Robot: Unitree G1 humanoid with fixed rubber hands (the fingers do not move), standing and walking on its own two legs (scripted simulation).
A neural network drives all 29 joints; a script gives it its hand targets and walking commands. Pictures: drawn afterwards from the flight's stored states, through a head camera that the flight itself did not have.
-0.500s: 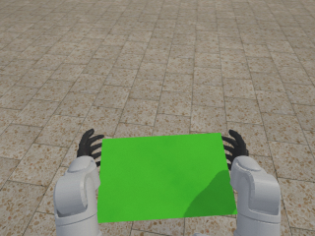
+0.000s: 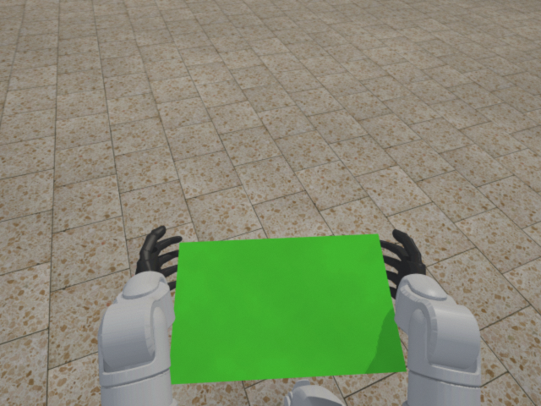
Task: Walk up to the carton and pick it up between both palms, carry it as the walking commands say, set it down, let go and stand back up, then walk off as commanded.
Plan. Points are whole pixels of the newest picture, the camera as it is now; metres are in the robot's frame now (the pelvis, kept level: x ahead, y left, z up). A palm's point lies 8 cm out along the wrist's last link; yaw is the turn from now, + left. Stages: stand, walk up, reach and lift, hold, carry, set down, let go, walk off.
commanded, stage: carry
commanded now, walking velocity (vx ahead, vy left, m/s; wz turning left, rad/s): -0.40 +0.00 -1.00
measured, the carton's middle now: (280, 314) +0.27 +0.00 -0.02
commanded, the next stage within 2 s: none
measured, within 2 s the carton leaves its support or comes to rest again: neither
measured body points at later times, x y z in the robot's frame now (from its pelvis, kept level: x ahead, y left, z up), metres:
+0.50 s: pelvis -0.22 -0.02 -0.01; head -0.18 -0.04 +0.44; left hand +0.12 -0.03 +0.05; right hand -0.07 -0.32 +0.05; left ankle -0.18 +0.09 -0.70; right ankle -0.15 -0.18 -0.73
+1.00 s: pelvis -0.43 +0.07 -0.02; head -0.42 +0.05 +0.42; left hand -0.13 -0.08 +0.04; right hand -0.43 -0.27 +0.03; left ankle -0.26 +0.10 -0.69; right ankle -0.52 -0.03 -0.74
